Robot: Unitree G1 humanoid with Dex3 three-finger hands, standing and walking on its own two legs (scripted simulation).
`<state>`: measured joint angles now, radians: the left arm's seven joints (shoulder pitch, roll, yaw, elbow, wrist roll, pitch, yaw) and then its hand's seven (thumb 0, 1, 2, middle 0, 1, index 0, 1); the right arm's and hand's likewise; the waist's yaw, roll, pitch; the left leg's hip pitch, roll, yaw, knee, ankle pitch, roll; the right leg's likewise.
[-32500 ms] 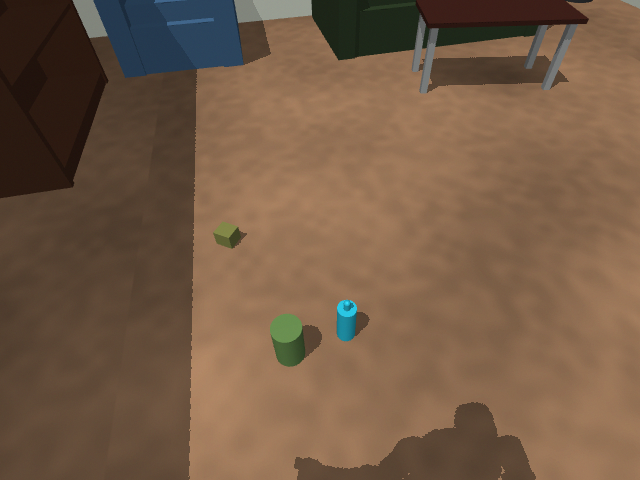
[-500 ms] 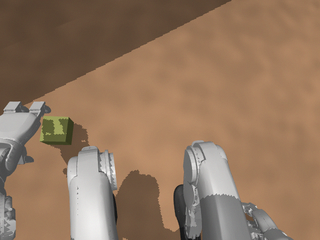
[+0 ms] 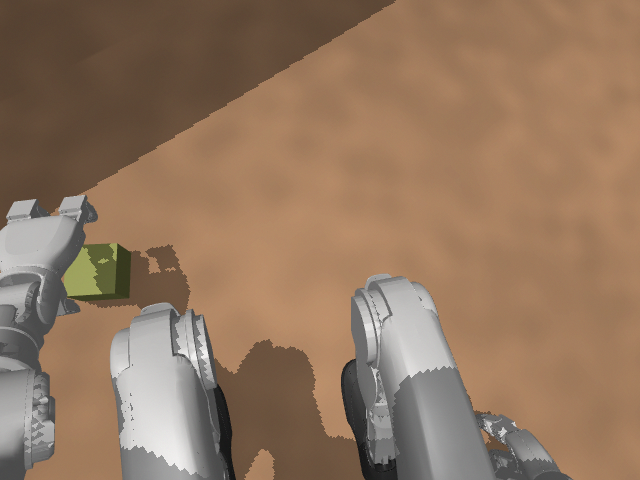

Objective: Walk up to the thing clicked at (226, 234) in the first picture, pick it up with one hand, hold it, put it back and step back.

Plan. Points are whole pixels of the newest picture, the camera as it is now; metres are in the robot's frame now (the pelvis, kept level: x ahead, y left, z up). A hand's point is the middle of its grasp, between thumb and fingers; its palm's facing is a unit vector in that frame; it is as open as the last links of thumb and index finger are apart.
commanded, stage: approach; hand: left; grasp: from above
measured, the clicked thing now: (99, 273) +0.41 +0.31 -0.29
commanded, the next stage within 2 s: close in in 0.02 s
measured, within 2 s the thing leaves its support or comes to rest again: neither
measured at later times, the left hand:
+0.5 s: hand (88, 285) +0.38 +0.30 -0.20, palm faces -0.44 -0.05 -0.90, open 13.7 cm
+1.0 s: hand (90, 284) +0.38 +0.31 -0.25, palm faces -0.54 -0.13 -0.83, open 13.6 cm
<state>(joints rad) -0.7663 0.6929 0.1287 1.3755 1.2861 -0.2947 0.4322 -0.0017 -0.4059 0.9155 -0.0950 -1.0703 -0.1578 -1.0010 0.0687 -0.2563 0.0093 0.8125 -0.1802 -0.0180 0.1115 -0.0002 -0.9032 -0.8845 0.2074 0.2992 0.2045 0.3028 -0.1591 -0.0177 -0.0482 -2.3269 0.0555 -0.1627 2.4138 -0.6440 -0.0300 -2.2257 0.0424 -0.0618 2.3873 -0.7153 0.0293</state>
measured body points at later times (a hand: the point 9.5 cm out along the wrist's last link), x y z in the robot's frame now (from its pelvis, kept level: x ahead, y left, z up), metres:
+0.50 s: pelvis +0.00 +0.00 -0.02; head +0.21 +0.09 +0.37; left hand +0.39 +0.30 -0.15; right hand +0.12 -0.27 -0.12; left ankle +0.09 +0.14 -0.29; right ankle +0.09 -0.12 -0.29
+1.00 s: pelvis +0.01 +0.00 -0.03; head +0.26 +0.08 +0.34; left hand +0.41 +0.32 -0.20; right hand +0.08 -0.26 -0.15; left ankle +0.09 +0.14 -0.29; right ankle +0.09 -0.12 -0.29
